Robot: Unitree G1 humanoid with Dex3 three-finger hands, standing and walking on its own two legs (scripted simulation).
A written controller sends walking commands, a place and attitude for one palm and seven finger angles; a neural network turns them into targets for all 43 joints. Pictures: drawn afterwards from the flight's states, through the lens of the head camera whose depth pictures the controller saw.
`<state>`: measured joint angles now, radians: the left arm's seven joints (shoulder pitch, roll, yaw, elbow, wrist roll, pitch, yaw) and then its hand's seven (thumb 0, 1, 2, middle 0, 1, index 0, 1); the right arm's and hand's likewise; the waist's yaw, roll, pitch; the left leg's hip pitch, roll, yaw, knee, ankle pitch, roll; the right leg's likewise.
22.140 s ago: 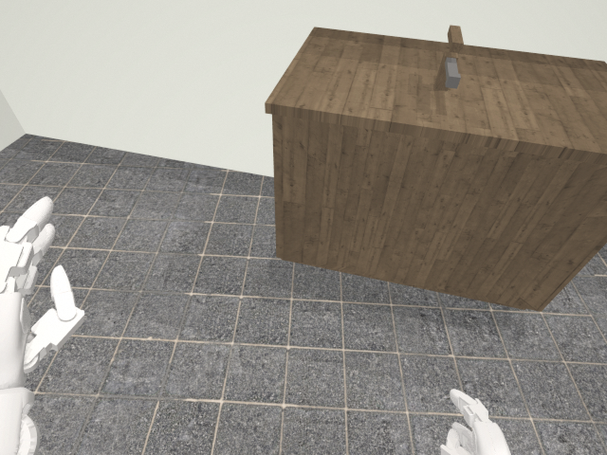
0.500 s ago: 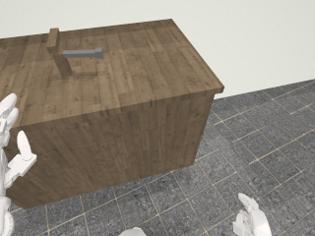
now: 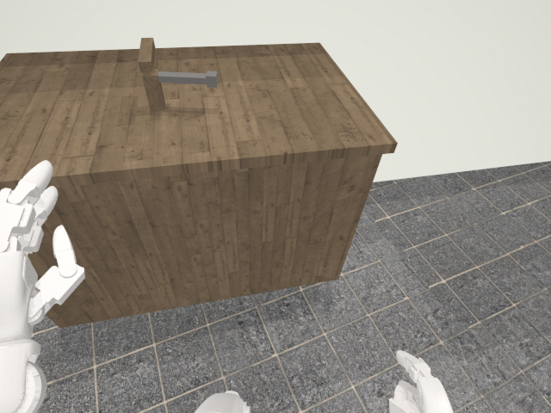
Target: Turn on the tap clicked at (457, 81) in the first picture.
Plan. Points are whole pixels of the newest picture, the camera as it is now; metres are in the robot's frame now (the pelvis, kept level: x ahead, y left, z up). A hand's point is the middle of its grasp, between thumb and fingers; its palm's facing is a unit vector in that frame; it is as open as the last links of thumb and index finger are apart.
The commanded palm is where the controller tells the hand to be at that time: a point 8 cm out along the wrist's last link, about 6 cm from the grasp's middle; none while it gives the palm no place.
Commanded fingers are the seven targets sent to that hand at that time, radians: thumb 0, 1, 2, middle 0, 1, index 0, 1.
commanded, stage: stop stepping back and stand still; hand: left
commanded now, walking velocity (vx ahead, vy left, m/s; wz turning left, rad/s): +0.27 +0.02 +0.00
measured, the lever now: (212, 79) +0.80 +0.26 +0.09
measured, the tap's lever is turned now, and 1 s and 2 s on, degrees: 78 78 78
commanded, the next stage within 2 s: stand and check the lever's angle in 1.10 s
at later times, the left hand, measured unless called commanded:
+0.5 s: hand (64, 308) +0.16 +0.23 +0.17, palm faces +0.40 -0.86 -0.32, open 7.5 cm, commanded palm +0.11 +0.28 +0.18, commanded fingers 0.00 0.90 0.90 -0.20 -0.30 -0.20 -0.30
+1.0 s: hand (61, 283) +0.19 +0.26 +0.16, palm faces +0.37 -0.86 -0.35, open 7.5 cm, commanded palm +0.14 +0.30 +0.18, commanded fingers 0.00 0.90 0.90 -0.20 -0.30 -0.20 -0.30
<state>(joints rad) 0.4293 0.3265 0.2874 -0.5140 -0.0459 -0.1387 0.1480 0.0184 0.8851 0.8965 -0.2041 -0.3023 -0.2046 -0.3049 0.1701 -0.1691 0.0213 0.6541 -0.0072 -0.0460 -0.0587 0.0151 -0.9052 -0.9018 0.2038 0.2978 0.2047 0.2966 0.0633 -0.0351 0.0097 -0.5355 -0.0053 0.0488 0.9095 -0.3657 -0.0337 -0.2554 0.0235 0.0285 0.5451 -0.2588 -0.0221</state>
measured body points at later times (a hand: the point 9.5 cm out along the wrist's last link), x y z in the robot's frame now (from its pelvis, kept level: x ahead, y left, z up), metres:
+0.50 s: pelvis -0.06 +0.00 +0.00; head -0.08 +0.00 +0.45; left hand +0.14 +0.28 +0.19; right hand +0.07 -0.24 -0.09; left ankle -0.02 +0.13 -0.72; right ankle -0.05 -0.07 -0.73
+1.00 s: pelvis -0.03 +0.02 +0.00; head -0.02 +0.02 +0.45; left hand +0.17 +0.30 +0.18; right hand +0.15 -0.21 -0.07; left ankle -0.02 +0.13 -0.73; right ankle -0.05 -0.07 -0.73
